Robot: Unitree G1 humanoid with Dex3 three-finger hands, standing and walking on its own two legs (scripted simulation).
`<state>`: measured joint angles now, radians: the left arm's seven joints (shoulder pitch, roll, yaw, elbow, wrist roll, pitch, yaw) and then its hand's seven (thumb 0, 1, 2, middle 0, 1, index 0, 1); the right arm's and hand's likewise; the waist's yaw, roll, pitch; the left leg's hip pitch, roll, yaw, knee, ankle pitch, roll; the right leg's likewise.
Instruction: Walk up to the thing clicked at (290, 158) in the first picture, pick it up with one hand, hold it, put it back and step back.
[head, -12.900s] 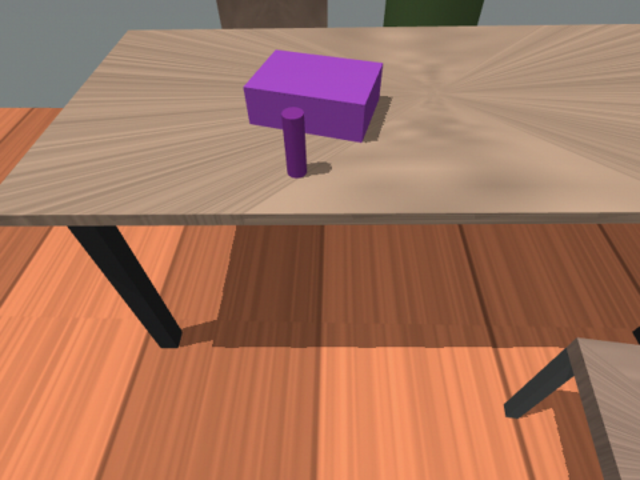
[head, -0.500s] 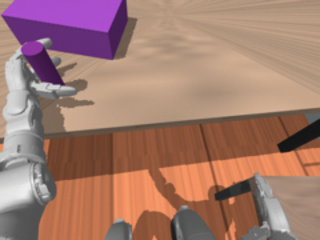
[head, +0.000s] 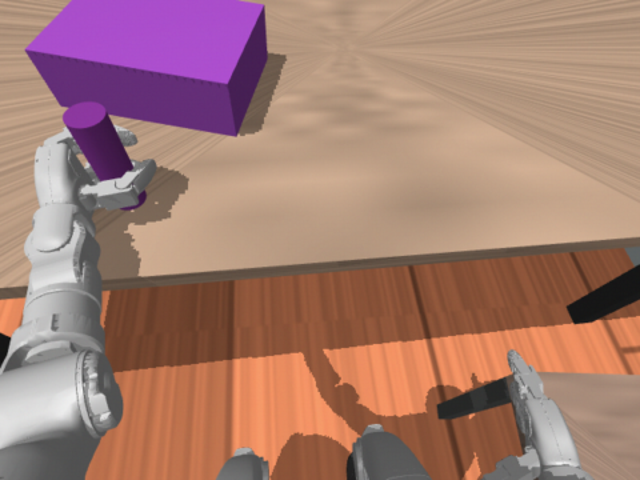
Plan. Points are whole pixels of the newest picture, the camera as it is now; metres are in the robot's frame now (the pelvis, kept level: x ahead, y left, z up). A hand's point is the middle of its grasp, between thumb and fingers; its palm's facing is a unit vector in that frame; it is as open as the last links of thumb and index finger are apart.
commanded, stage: settle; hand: left
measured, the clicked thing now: (110, 161) +0.48 +0.23 +0.10
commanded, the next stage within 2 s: lift in 1.00 s
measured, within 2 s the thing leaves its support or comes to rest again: leaves its support in 0.14 s
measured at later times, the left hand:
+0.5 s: hand (103, 139) +0.48 +0.22 +0.13, palm faces +0.18 -0.98 +0.00, open 5.1 cm
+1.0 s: hand (93, 116) +0.48 +0.22 +0.16, palm faces +0.18 -0.98 +0.00, open 5.1 cm
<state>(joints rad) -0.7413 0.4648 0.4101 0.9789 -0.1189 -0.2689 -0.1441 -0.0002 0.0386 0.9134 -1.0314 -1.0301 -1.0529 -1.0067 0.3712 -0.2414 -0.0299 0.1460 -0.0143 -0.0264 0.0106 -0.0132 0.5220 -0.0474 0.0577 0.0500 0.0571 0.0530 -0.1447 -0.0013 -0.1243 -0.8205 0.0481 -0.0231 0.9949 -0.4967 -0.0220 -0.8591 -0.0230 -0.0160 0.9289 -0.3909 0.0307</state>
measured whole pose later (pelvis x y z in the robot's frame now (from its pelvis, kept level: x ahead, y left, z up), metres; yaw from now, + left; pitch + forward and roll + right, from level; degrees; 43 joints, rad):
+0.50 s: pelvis +0.00 +0.00 +0.01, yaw +0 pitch +15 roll -1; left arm -0.80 0.47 0.40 0.97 -0.12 -0.17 -0.11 -0.01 0.19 1.14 -1.04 -1.13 -1.04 -1.12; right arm 0.36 -0.23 -0.04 0.19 0.01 -0.01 0.00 -0.01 0.55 -0.05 0.06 0.05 0.06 0.05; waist -0.13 0.01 -0.11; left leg -0.72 0.04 -0.01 0.92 -0.46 -0.02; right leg -0.77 -0.03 0.00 0.86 -0.36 0.03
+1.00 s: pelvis +0.00 +0.00 +0.02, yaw +0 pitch +13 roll -1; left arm -0.83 0.47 0.38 0.96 -0.12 -0.11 -0.10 -0.01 0.19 1.14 -1.04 -1.13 -1.04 -1.12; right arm 0.33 -0.23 -0.05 0.30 0.02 -0.04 -0.02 -0.01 0.55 -0.05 0.06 0.05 0.06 0.05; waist -0.11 0.01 -0.10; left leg -0.65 0.04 0.00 0.85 -0.44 -0.02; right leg -0.70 -0.03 0.00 0.80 -0.34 0.03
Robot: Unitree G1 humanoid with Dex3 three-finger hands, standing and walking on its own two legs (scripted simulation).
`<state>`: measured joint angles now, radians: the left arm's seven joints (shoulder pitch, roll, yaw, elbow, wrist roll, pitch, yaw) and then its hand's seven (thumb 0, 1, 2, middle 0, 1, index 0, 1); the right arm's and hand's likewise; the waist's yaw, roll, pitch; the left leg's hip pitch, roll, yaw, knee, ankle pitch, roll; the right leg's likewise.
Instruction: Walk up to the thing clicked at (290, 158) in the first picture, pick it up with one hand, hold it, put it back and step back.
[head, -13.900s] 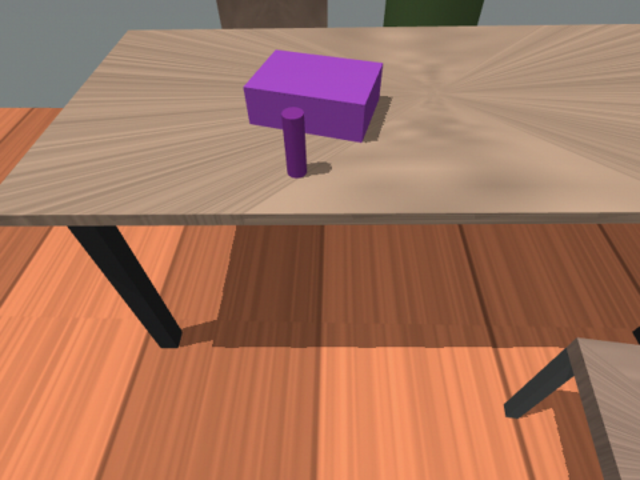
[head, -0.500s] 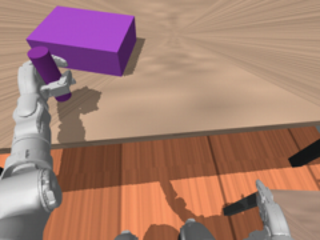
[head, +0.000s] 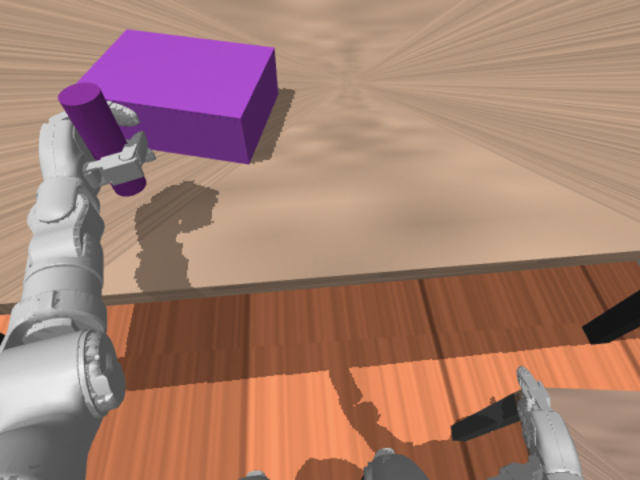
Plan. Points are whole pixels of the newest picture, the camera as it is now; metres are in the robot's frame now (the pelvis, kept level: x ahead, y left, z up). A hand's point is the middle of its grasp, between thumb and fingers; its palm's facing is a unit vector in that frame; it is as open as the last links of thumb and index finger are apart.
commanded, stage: lift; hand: left
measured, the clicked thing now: (108, 145) +0.49 +0.24 +0.15
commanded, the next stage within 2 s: hold in 1.56 s
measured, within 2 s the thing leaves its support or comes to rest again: neither
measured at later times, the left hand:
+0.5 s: hand (114, 130) +0.47 +0.21 +0.18, palm faces +0.18 -0.98 -0.01, open 5.1 cm
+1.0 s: hand (74, 128) +0.38 +0.19 +0.25, palm faces +0.17 -0.98 -0.01, open 5.1 cm
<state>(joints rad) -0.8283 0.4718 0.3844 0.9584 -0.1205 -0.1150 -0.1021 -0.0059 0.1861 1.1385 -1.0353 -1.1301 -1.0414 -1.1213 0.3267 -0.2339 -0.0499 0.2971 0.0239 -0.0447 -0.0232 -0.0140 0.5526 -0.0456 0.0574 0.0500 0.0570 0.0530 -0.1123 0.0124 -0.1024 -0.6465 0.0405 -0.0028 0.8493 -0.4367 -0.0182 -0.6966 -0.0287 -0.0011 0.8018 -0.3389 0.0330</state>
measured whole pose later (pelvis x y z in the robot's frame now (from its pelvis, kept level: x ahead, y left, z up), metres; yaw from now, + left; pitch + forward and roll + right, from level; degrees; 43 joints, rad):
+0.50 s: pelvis +0.02 +0.00 +0.01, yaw +0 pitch +10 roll -1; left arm -0.73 0.41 0.34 0.75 -0.14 0.01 -0.09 -0.01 0.19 1.13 -1.03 -1.13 -1.04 -1.13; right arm 0.33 -0.25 -0.08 0.37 0.05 -0.07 -0.03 -0.01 0.55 -0.04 0.06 0.05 0.06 0.05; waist -0.07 0.04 -0.13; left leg -0.52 0.04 -0.01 0.77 -0.43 -0.02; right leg -0.57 -0.03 -0.01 0.73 -0.34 0.03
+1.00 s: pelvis +0.00 -0.01 +0.02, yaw +2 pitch +2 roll +0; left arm -0.55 0.31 0.31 0.23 -0.19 0.41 -0.06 -0.01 0.20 1.12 -1.02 -1.13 -1.03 -1.13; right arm 0.34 -0.23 -0.10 0.45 0.06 -0.14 -0.04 -0.01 0.56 -0.04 0.06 0.05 0.06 0.05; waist 0.00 0.06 -0.10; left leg -0.32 0.02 -0.01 0.65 -0.36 -0.02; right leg -0.38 -0.05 -0.02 0.64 -0.30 0.03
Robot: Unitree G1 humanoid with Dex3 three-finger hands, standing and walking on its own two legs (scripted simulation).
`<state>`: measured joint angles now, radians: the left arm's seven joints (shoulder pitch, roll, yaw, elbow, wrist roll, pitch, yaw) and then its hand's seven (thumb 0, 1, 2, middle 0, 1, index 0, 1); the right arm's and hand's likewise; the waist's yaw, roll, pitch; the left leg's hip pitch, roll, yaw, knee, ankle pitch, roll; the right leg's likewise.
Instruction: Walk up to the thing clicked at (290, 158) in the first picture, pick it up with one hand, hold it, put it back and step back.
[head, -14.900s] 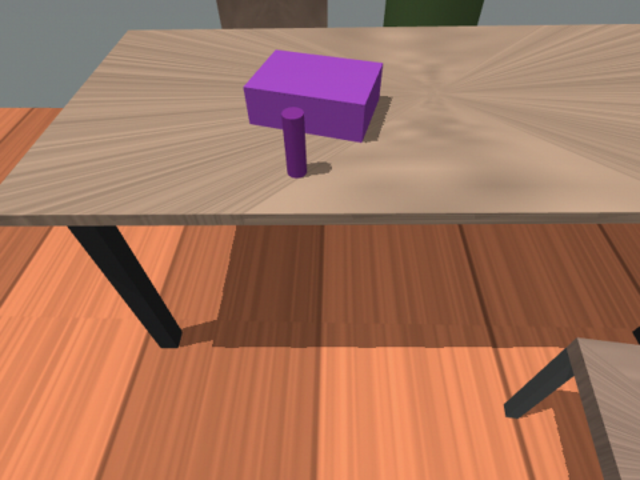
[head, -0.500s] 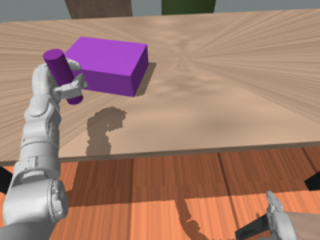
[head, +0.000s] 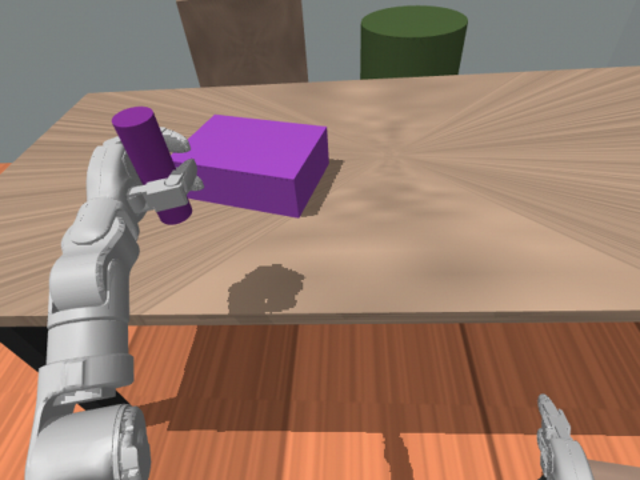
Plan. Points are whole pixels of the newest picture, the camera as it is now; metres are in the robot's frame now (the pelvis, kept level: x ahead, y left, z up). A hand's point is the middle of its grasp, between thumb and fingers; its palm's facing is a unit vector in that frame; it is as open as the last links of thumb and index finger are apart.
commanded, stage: lift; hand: left
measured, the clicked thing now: (156, 170) +0.39 +0.21 +0.24
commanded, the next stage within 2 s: hold in 0.56 s
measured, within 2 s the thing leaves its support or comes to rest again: neither
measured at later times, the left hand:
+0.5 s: hand (159, 170) +0.35 +0.18 +0.26, palm faces +0.13 -0.99 +0.01, open 5.1 cm
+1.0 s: hand (151, 157) +0.34 +0.18 +0.28, palm faces +0.12 -0.99 +0.00, open 5.1 cm
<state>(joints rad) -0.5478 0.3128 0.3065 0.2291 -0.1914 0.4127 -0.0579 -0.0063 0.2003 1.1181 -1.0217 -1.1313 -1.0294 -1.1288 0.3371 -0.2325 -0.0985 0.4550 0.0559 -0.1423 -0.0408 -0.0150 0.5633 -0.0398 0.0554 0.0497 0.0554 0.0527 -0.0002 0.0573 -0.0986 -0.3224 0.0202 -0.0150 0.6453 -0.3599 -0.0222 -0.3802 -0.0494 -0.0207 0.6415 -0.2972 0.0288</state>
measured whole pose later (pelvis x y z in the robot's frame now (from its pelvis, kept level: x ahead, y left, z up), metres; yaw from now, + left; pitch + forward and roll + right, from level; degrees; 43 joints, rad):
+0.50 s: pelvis -0.01 +0.00 +0.00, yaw +0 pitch +0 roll +0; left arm -0.52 0.30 0.32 0.02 -0.23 0.61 -0.04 -0.01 0.21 1.11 -1.01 -1.14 -1.02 -1.14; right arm 0.30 -0.24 -0.12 0.57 0.06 -0.22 -0.05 -0.02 0.57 -0.04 0.05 0.05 0.05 0.05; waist 0.01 0.07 -0.09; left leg -0.28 0.02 -0.02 0.61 -0.33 -0.02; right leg -0.34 -0.05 -0.02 0.61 -0.27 0.03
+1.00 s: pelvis -0.01 +0.00 +0.00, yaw +0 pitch +0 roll +0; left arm -0.53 0.30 0.33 -0.07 -0.25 0.73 -0.04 -0.01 0.20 1.11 -1.02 -1.13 -1.03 -1.14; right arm 0.27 -0.24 -0.13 0.63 0.07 -0.24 -0.03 -0.02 0.56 -0.04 0.05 0.05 0.05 0.05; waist 0.03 0.08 -0.11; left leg -0.27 0.01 -0.01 0.61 -0.34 -0.02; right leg -0.32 -0.06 -0.02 0.60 -0.27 0.03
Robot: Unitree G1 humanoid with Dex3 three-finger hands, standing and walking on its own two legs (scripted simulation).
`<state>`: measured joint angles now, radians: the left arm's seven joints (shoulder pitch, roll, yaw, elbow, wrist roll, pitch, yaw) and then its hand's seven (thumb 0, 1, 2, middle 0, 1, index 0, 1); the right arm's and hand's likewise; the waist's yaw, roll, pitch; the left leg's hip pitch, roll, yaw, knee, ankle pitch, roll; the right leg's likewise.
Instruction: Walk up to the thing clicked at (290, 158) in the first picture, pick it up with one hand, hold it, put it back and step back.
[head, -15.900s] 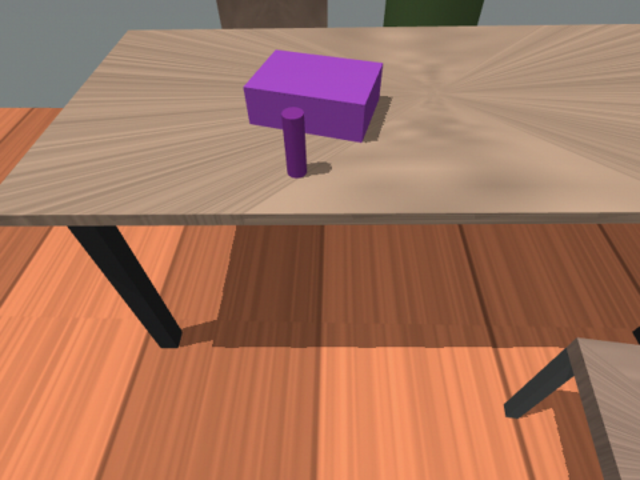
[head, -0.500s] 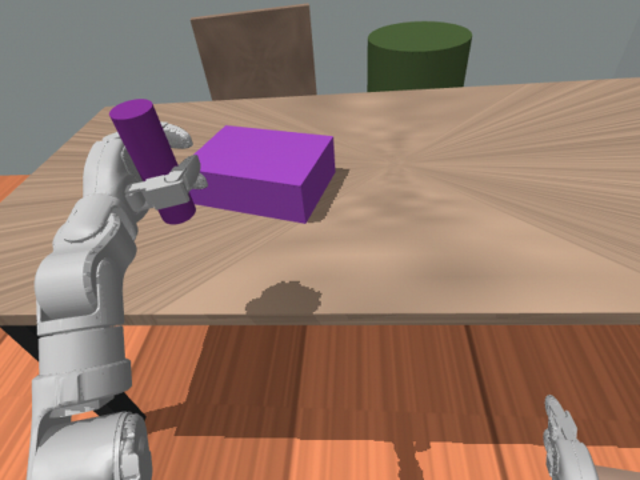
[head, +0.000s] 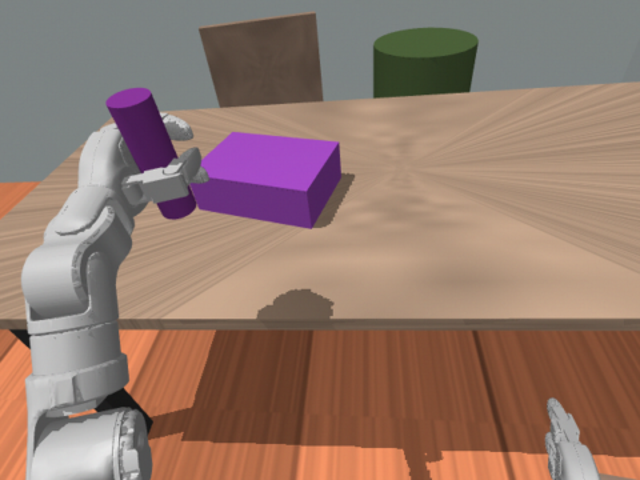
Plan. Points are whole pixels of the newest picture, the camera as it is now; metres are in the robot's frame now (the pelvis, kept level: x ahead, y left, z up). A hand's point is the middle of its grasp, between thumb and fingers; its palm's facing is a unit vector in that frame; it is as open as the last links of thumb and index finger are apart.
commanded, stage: hold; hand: left
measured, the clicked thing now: (157, 159) +0.35 +0.19 +0.29
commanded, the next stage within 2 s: none
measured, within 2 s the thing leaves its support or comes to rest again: neither
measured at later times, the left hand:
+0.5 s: hand (179, 174) +0.33 +0.16 +0.28, palm faces +0.12 -0.99 +0.01, open 5.1 cm
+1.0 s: hand (178, 178) +0.32 +0.16 +0.28, palm faces +0.11 -0.99 +0.01, open 5.1 cm
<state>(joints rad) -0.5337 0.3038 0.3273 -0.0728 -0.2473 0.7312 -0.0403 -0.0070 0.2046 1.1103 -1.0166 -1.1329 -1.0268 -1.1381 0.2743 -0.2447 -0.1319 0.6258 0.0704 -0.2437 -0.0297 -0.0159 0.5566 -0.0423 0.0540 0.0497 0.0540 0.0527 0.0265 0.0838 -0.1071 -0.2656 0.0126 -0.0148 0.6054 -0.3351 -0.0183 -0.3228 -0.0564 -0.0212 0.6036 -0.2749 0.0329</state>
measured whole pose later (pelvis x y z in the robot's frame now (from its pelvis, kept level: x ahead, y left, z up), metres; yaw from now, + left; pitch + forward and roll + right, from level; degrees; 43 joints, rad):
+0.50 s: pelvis -0.01 +0.00 +0.00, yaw +0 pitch -1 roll +0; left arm -0.52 0.27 0.31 -0.14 -0.26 0.80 0.00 -0.01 0.20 1.12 -1.02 -1.13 -1.03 -1.14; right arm 0.28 -0.23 -0.14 0.62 0.08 -0.24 0.00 -0.02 0.55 -0.04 0.05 0.05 0.05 0.05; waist 0.03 0.08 -0.11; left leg -0.27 0.01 -0.01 0.61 -0.32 -0.02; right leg -0.33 -0.06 -0.02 0.61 -0.26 0.03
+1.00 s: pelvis -0.02 +0.00 +0.00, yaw +0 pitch -1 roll +0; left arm -0.52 0.27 0.30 -0.12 -0.26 0.79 0.00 -0.01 0.20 1.12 -1.02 -1.13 -1.03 -1.14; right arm 0.27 -0.23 -0.13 0.64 0.08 -0.28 -0.01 -0.02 0.56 -0.04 0.05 0.05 0.05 0.05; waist 0.03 0.08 -0.11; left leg -0.28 0.01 -0.01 0.61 -0.32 -0.02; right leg -0.33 -0.06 -0.02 0.60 -0.25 0.03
